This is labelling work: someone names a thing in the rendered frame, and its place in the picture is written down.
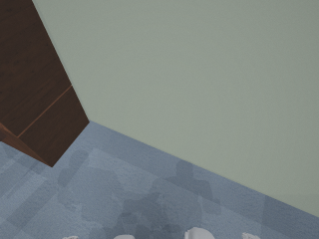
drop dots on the robot right thigh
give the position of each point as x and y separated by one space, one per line
197 233

